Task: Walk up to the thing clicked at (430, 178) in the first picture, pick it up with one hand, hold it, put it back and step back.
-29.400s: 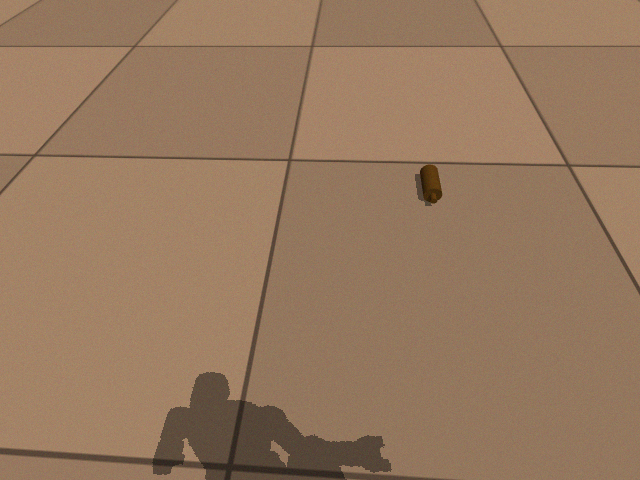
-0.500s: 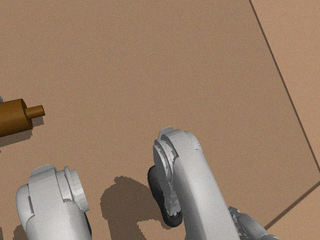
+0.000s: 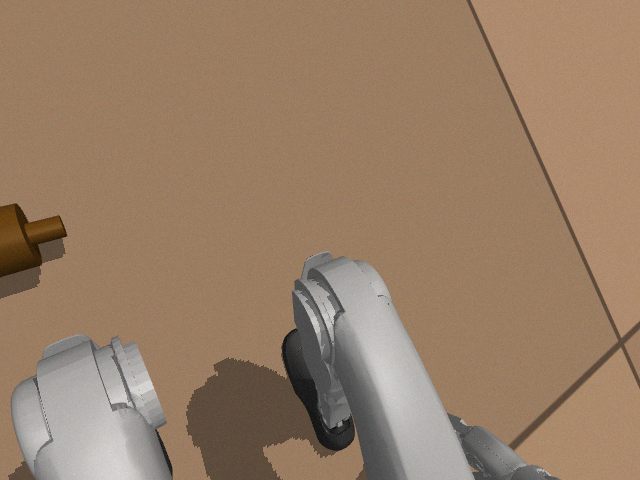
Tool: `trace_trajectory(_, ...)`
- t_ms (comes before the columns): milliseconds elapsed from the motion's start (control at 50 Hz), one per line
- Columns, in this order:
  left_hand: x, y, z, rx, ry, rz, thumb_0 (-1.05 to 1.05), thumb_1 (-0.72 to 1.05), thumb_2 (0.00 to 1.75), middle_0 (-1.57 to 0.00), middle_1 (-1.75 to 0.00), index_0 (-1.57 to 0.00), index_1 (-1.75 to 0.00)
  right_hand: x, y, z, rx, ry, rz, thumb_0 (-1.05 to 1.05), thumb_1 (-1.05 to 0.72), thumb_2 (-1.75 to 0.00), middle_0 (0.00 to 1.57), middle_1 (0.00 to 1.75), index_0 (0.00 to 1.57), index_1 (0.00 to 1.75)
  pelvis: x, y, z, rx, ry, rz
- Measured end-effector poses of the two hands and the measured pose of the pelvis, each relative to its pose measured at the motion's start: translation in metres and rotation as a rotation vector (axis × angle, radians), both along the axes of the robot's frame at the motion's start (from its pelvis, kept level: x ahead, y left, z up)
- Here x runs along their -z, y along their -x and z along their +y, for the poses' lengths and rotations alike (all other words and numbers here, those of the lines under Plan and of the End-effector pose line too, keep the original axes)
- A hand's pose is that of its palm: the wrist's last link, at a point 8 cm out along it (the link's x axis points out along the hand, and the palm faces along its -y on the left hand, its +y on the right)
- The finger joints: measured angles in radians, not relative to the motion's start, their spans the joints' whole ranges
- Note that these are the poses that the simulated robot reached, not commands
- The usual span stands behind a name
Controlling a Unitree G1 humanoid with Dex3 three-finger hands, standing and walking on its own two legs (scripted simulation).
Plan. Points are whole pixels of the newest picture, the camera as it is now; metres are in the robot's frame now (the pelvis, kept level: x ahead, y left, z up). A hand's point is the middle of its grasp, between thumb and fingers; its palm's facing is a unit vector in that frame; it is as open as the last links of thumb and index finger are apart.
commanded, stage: open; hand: left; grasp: from above
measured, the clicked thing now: out of the picture +0.44 +0.30 -0.25
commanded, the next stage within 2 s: withdraw in 0.76 s
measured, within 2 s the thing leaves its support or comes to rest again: rests again in 1.36 s
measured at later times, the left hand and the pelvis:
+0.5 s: hand out of the picture +0.44 +0.31 -0.23, palm faces -0.43 -0.13 -0.90, open 12.8 cm; pelvis +0.00 +0.00 +0.00, yaw -1 degrees
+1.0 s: hand out of the picture +0.44 +0.32 -0.22, palm faces -0.40 -0.14 -0.90, open 13.8 cm; pelvis +0.00 +0.00 +0.00, yaw -1 degrees
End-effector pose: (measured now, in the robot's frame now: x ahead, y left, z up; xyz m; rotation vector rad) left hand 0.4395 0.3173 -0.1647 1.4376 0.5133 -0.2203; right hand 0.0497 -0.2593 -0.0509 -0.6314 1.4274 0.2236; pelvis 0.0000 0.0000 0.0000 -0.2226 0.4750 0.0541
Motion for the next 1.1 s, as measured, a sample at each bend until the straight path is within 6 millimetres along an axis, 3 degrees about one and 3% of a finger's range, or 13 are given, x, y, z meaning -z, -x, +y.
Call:
trace_trajectory(300,0.005,0.005,-0.002,0.020,-0.006,-0.002,-0.01,-0.24,0.88,-0.46,-0.79,-0.44,-0.81,0.001,-0.001,0.004,-0.032,-0.022,-0.008,0.00,-0.90,-0.90,0.21,0.30,0.20,0.30,0.002,0.002,0.001,0.002,0.004,-0.016)
trace_trajectory(620,0.008,-0.003,0.004,-0.021,-0.009,-0.014,-0.01,-0.45,1.07,-0.17,-1.01,-0.15,-1.04,-0.004,-0.002,0.002,-0.024,-0.017,0.003,0.00,-0.90,-0.90,0.21,0.30,0.20,0.30,0.001,-0.001,0.002,0.004,0.012,-0.001)
trace_trajectory(960,0.006,-0.001,0.003,-0.002,0.005,-0.015,0.00,-0.48,1.06,-0.09,-1.07,-0.08,-1.07,-0.005,-0.001,0.003,-0.018,-0.015,0.007,0.00,-0.90,-0.90,0.21,0.30,0.20,0.30,-0.001,0.000,0.002,0.002,0.013,-0.001)
trace_trajectory(1100,-0.021,-0.011,0.004,-0.023,-0.028,-0.134,0.00,-0.52,1.03,-0.08,-1.05,-0.08,-1.04,-0.004,-0.004,0.003,0.023,-0.045,-0.005,0.00,-0.90,-0.90,0.21,0.30,0.20,0.30,-0.005,-0.003,0.001,0.000,0.004,0.033)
